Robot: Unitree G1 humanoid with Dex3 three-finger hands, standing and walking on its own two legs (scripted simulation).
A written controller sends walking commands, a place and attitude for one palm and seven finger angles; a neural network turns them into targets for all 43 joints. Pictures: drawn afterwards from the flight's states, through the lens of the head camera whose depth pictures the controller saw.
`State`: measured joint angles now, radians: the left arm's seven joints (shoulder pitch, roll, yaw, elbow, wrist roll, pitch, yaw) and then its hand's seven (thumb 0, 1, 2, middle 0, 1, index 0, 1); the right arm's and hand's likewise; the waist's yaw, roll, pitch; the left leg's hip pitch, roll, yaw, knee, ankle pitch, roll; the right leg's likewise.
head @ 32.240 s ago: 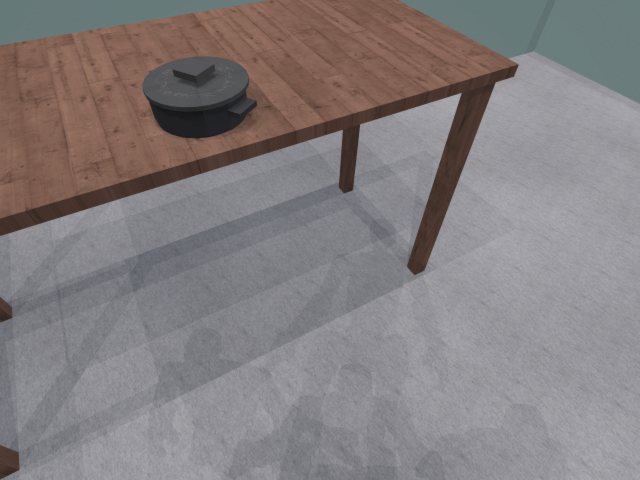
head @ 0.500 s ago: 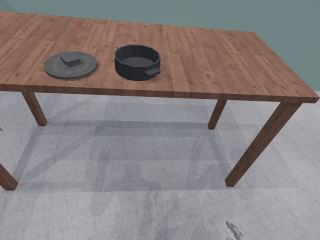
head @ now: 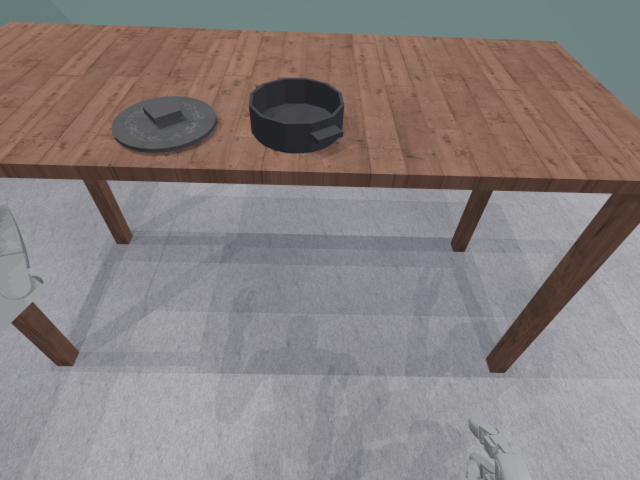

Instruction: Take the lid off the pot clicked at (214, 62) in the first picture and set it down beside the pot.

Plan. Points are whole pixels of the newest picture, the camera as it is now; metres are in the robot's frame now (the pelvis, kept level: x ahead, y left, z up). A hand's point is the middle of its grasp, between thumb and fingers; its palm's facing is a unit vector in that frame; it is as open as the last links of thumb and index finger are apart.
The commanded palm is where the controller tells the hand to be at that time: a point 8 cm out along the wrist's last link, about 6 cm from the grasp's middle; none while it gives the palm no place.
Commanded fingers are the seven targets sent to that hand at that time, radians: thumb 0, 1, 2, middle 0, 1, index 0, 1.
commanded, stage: stop stepping back and stand still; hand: left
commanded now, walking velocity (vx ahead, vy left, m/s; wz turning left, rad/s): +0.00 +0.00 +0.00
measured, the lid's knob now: (162, 111) +0.69 +0.32 +0.11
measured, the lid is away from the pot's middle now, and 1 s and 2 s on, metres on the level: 0.25 0.25 0.25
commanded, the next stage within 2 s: let the arm hang, fingers relaxed in 0.60 s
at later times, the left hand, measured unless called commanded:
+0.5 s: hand out of the picture -0.05 +0.19 -0.17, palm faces +0.09 -0.97 -0.22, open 7.2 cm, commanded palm none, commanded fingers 0.00 0.90 0.90 -0.20 -0.30 -0.20 -0.30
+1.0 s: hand out of the picture +0.05 +0.19 -0.17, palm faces +0.09 -0.97 -0.23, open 7.2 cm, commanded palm none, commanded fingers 0.00 0.90 0.90 -0.20 -0.30 -0.20 -0.30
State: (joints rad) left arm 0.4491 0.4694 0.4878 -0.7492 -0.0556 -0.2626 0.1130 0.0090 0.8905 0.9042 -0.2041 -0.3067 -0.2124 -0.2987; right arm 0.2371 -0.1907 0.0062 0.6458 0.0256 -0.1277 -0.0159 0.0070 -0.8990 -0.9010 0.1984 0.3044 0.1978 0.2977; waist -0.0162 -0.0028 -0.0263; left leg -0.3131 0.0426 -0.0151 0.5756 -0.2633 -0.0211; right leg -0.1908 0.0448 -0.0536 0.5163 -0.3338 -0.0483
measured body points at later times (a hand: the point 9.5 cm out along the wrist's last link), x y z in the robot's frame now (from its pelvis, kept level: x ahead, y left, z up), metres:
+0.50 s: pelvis +0.03 +0.01 +0.00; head +0.08 +0.02 +0.44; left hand -0.05 +0.24 -0.16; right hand +0.01 -0.22 -0.15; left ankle +0.02 +0.14 -0.73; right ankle -0.05 -0.09 -0.73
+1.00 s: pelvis +0.03 +0.01 +0.00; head +0.04 +0.00 +0.45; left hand +0.05 +0.24 -0.15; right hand +0.01 -0.21 -0.16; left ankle +0.02 +0.14 -0.73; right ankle -0.04 -0.09 -0.73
